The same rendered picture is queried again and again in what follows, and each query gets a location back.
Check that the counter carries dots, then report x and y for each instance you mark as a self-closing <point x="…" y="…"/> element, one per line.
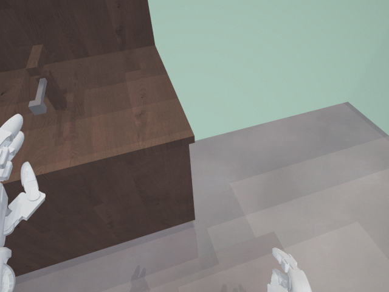
<point x="111" y="153"/>

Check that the tap lever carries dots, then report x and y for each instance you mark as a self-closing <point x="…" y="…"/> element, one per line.
<point x="37" y="106"/>

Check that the robot left hand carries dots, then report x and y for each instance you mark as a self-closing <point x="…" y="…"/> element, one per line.
<point x="25" y="204"/>

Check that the robot right hand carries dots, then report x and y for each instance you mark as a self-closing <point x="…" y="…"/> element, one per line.
<point x="295" y="281"/>

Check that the left robot forearm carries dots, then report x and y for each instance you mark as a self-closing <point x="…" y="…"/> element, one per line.
<point x="7" y="275"/>

